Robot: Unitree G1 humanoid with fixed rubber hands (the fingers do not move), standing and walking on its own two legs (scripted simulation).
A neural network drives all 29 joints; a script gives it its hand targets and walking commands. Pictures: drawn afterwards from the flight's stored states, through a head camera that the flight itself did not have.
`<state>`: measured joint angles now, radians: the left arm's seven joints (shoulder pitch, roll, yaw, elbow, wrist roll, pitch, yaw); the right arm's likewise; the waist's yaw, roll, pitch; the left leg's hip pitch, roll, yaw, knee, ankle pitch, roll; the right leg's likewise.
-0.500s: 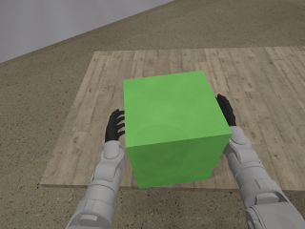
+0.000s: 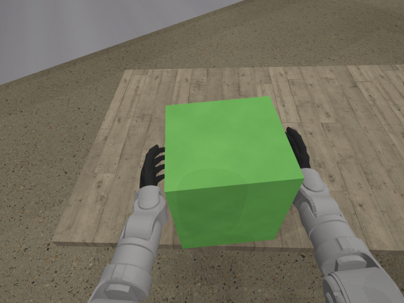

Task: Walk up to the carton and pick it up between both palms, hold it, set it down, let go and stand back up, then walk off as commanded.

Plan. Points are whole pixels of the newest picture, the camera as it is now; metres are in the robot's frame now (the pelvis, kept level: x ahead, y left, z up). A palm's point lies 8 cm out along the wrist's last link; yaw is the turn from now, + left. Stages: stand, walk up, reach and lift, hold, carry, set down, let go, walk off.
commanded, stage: reach and lift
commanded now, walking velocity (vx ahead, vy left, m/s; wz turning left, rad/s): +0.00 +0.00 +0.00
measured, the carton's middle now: (223, 176) +0.39 -0.01 +0.03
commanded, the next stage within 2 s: none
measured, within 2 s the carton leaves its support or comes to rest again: leaves its support in 0.30 s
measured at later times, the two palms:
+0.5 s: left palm (146, 174) +0.36 +0.14 +0.08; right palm (300, 156) +0.40 -0.15 +0.09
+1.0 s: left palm (136, 169) +0.35 +0.15 +0.11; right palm (299, 148) +0.40 -0.14 +0.12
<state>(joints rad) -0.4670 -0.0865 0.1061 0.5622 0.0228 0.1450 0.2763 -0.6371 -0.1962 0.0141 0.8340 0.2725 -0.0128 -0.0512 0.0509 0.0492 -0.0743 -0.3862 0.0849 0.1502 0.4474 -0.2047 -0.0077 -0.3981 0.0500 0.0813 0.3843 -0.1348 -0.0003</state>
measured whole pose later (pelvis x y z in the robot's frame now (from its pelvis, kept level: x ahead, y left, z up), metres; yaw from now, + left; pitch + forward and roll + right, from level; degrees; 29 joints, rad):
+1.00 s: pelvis -0.01 +0.00 +0.00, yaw +0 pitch +6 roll -1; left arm -0.52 -0.06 0.11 0.41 0.09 0.46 0.26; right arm -0.71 -0.19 0.01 0.83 0.23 0.15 -0.07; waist 0.05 0.02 -0.15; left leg -0.35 0.08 0.15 0.45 -0.20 0.00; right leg -0.35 0.05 0.08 0.38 -0.12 0.00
